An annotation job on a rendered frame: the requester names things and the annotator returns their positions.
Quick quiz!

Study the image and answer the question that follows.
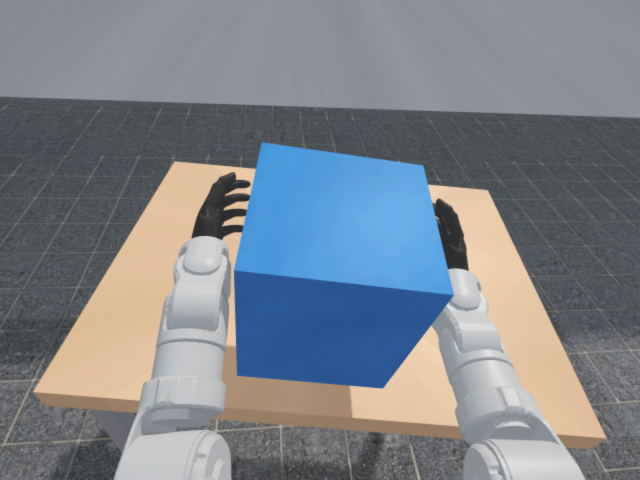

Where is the left robot upper arm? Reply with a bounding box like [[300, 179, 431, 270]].
[[116, 430, 231, 480]]

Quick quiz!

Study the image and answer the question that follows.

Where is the right robot forearm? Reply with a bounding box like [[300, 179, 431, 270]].
[[431, 269, 585, 480]]

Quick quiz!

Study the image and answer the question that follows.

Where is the left robot hand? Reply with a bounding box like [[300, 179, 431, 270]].
[[191, 172, 251, 240]]

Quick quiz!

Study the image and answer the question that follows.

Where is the left robot forearm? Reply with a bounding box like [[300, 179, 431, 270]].
[[114, 236, 231, 480]]

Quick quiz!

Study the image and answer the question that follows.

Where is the right robot hand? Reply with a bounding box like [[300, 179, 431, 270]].
[[432, 199, 469, 271]]

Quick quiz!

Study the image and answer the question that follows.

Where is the carton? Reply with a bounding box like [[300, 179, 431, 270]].
[[234, 142, 454, 389]]

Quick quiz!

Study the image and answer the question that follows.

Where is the right robot upper arm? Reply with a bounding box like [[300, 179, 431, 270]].
[[463, 439, 583, 480]]

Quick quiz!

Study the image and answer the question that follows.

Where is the table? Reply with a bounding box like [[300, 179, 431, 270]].
[[33, 161, 607, 480]]

